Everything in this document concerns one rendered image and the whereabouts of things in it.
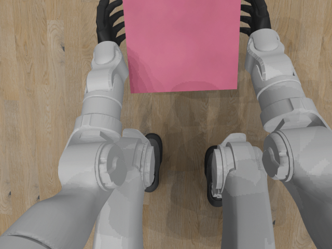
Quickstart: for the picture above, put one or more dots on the carton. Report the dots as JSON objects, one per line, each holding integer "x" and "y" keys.
{"x": 182, "y": 45}

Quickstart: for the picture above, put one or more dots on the right robot forearm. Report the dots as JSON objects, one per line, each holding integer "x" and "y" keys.
{"x": 277, "y": 87}

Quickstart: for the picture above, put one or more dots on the right robot upper arm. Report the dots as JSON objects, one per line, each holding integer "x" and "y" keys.
{"x": 301, "y": 158}

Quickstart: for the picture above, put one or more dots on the robot left hand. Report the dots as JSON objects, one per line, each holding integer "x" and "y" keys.
{"x": 105, "y": 29}

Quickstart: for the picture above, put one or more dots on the left robot foot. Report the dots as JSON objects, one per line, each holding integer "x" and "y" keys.
{"x": 156, "y": 142}

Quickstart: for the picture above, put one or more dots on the left robot upper arm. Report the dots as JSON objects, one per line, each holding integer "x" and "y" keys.
{"x": 88, "y": 172}

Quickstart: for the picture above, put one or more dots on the robot right hand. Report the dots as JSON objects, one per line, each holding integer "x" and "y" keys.
{"x": 259, "y": 16}

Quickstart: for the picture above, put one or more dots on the left robot forearm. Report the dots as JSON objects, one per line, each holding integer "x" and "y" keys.
{"x": 102, "y": 104}

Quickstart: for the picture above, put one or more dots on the right robot foot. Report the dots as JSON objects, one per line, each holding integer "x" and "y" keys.
{"x": 214, "y": 201}

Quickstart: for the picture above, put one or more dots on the robot foot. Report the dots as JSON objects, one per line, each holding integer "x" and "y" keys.
{"x": 156, "y": 142}
{"x": 214, "y": 201}

